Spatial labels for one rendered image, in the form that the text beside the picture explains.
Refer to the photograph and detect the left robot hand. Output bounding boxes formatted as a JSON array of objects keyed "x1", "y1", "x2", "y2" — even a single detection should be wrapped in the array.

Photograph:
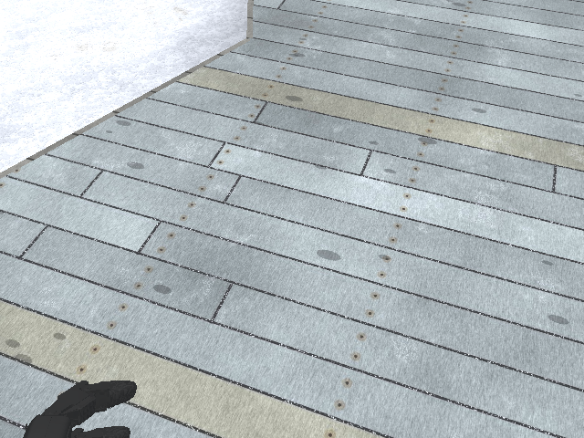
[{"x1": 23, "y1": 381, "x2": 137, "y2": 438}]

